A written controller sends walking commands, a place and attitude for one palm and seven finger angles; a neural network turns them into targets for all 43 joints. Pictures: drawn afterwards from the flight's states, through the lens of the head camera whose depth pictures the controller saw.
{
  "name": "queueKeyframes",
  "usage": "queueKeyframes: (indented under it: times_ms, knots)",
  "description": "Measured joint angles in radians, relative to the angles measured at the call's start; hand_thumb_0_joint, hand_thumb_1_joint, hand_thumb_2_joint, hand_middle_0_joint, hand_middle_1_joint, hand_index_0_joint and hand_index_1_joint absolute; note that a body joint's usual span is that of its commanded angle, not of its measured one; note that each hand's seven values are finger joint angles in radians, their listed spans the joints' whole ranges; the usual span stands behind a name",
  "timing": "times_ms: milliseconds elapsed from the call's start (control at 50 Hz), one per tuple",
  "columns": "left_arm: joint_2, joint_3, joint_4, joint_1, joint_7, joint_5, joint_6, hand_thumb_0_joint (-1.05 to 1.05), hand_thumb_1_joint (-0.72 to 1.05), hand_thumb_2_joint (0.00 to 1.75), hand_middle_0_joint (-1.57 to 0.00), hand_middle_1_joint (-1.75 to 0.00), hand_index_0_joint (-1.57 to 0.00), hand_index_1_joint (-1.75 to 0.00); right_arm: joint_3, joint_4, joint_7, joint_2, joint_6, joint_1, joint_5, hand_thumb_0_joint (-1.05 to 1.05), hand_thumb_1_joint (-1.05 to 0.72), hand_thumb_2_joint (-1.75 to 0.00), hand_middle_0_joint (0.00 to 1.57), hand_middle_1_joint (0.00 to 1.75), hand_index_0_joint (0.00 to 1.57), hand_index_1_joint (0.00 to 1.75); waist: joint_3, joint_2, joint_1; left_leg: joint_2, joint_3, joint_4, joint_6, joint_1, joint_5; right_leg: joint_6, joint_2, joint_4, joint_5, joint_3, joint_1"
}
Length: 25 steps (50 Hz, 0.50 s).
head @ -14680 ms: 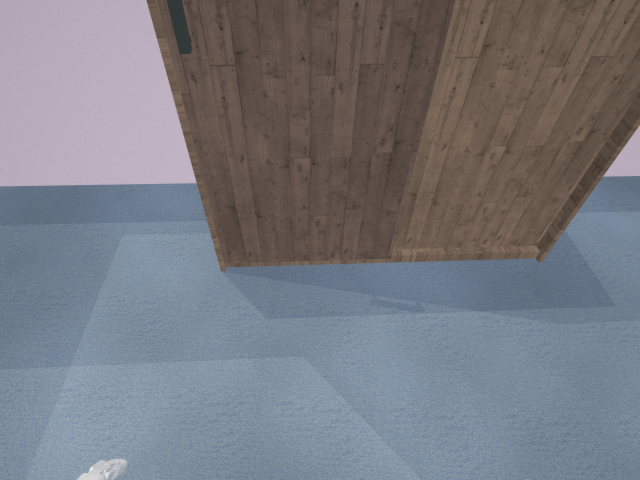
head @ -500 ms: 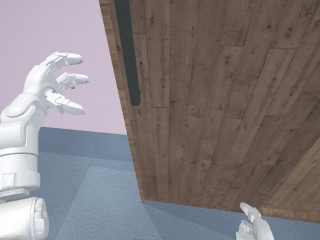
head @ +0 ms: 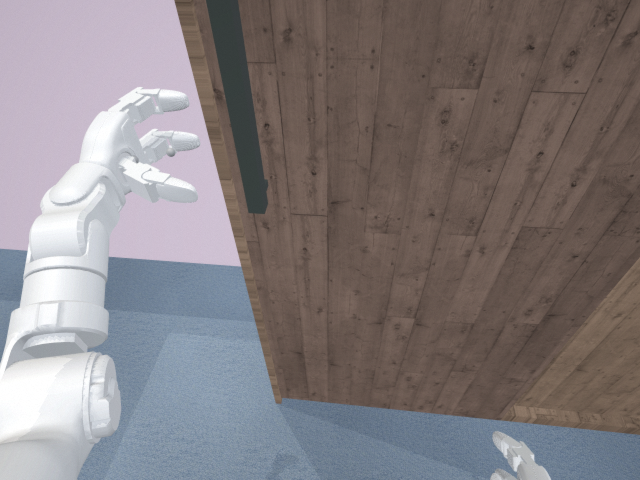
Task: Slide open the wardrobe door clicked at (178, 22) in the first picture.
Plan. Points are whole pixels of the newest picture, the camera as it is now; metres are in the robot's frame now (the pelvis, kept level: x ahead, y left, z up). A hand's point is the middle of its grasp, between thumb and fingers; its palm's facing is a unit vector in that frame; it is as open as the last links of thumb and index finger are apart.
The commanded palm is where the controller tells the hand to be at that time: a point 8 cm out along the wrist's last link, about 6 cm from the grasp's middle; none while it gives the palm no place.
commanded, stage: move the hooked fingers beside the handle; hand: left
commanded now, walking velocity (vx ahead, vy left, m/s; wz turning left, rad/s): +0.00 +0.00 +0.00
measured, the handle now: (246, 108) +0.49 +0.11 +0.25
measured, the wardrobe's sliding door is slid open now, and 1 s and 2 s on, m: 0.00 0.00 0.00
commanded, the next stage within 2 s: feel for the door with the fingertips in 1.60 s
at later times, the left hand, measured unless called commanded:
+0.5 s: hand (186, 149) +0.44 +0.18 +0.22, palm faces -0.03 -1.00 +0.00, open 14.0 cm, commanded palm +0.41 +0.23 +0.23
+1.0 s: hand (196, 142) +0.44 +0.17 +0.23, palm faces -0.03 -1.00 +0.01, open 14.0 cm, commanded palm +0.42 +0.23 +0.23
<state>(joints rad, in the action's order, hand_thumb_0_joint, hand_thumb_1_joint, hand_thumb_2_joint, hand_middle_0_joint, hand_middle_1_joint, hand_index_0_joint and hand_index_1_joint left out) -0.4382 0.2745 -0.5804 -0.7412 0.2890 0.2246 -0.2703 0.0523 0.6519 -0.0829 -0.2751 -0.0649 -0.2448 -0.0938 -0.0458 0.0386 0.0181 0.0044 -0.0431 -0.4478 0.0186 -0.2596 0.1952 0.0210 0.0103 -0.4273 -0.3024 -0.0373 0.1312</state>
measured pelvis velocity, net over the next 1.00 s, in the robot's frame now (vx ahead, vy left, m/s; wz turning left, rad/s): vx -0.01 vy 0.00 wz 0.00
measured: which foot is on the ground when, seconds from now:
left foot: down 0.00-1.00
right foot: down 0.00-1.00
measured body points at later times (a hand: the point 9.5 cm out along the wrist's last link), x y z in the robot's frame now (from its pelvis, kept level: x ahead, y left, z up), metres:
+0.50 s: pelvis +0.00 +0.00 +0.00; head +0.00 -0.01 +0.45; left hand +0.43 +0.24 +0.22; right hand +0.10 -0.27 -0.11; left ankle +0.03 +0.11 -0.74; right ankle -0.05 -0.10 -0.74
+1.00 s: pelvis -0.01 +0.00 +0.00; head -0.01 -0.01 +0.45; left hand +0.44 +0.22 +0.23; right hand +0.11 -0.26 -0.10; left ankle +0.03 +0.11 -0.74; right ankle -0.05 -0.10 -0.74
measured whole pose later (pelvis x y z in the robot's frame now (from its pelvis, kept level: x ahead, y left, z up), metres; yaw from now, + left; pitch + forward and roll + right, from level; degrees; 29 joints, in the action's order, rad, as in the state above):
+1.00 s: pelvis -0.01 +0.00 +0.00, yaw +0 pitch +1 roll +0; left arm -0.41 0.25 -0.80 -0.89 0.22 0.19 -0.14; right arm 0.05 0.67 -0.09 -0.27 -0.06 -0.27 -0.08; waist -0.04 0.03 0.04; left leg 0.01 -0.04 -0.46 0.02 -0.30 0.19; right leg 0.02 0.02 -0.44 -0.30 -0.04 0.17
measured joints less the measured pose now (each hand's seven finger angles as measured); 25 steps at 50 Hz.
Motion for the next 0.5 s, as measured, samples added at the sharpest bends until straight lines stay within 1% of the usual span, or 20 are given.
queueKeyframes:
  times_ms: [100,180,260,360,500]
  knots:
    - [0.011,-0.012,-0.041,-0.03,-0.019,-0.01,0.012,-0.01,-0.5,0.3,-0.3,-1.2,-0.3,-1.2,-0.004,0.007,-0.002,0.001,0.009,-0.01,0.001,0.01,-0.9,-0.9,0.2,0.3,0.2,0.3,0.005,-0.004,0.002,0.0,0.0,-0.004,0.0,-0.005,0.002,0.0,0.0,-0.003,-0.002,0.0,0.004]
    - [0.022,-0.025,-0.082,-0.073,-0.037,-0.018,0.034,-0.01,-0.5,0.3,-0.3,-1.2,-0.3,-1.2,-0.006,0.017,-0.005,0.001,0.007,-0.016,0.005,0.01,-0.9,-0.9,0.2,0.3,0.2,0.3,0.011,-0.009,0.007,0.001,0.004,-0.006,0.0,-0.013,0.002,0.001,0.001,-0.002,-0.001,-0.003,0.01]
    - [0.021,-0.009,-0.129,-0.108,-0.048,-0.026,0.056,-0.01,-0.5,0.3,-0.3,-1.2,-0.3,-1.2,-0.007,0.022,-0.003,0.001,0.009,-0.021,0.01,0.01,-0.9,-0.9,0.2,0.3,0.2,0.3,0.009,-0.011,0.018,0.003,-0.001,-0.003,-0.001,-0.019,0.0,0.001,0.003,0.0,0.002,0.002,0.019]
    - [0.008,0.01,-0.157,-0.103,-0.048,-0.033,0.076,-0.01,-0.5,0.3,-0.3,-1.2,-0.3,-1.2,-0.014,0.015,0.002,-0.003,0.018,-0.045,0.01,0.01,-0.9,-0.9,0.2,0.3,0.2,0.3,-0.003,-0.005,0.026,0.006,-0.012,0.002,-0.001,-0.016,0.002,0.001,0.004,0.002,0.003,0.013,0.022]
    - [0.003,0.012,-0.149,-0.061,-0.035,-0.031,0.077,-0.01,-0.5,0.3,-0.3,-1.2,-0.3,-1.2,-0.019,0.013,0.0,-0.007,0.029,-0.063,0.005,0.01,-0.9,-0.9,0.2,0.3,0.2,0.3,-0.001,-0.007,0.022,0.008,-0.013,-0.002,-0.001,-0.012,0.006,0.001,0.006,-0.001,0.0,0.014,0.017]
